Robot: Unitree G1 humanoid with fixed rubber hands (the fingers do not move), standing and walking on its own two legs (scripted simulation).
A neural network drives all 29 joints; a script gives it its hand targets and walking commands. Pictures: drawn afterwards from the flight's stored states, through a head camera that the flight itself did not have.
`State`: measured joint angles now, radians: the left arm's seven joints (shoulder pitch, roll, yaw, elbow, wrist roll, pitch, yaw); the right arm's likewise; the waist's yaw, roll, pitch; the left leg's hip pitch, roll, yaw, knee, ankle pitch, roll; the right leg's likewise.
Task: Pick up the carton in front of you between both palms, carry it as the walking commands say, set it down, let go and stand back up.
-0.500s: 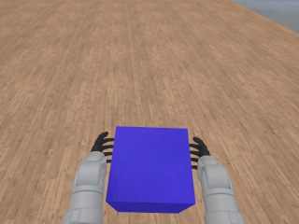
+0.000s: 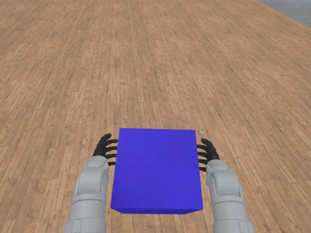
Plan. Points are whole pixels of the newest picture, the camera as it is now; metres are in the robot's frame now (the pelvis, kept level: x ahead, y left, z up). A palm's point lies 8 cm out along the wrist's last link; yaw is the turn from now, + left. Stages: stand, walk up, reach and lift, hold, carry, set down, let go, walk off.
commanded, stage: hold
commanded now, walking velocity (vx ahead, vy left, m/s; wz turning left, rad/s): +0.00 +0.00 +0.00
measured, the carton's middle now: (155, 175) +0.30 +0.01 -0.06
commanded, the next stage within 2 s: set down in 0.44 s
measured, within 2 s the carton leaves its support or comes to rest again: neither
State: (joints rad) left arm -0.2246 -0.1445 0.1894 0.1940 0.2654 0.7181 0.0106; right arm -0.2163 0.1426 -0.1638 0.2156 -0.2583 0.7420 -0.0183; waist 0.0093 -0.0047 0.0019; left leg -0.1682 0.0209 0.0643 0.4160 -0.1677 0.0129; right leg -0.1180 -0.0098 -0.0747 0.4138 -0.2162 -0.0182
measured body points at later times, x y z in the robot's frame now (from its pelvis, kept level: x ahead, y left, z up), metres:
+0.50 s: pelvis -0.01 +0.01 +0.00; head -0.07 +0.02 +0.44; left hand +0.30 +0.14 +0.04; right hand +0.28 -0.16 +0.04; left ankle +0.04 +0.11 -0.74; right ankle +0.01 -0.11 -0.74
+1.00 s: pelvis -0.02 +0.00 -0.04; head +0.13 +0.00 +0.38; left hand +0.35 +0.14 -0.10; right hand +0.34 -0.16 -0.11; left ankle +0.04 +0.11 -0.74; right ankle +0.01 -0.11 -0.74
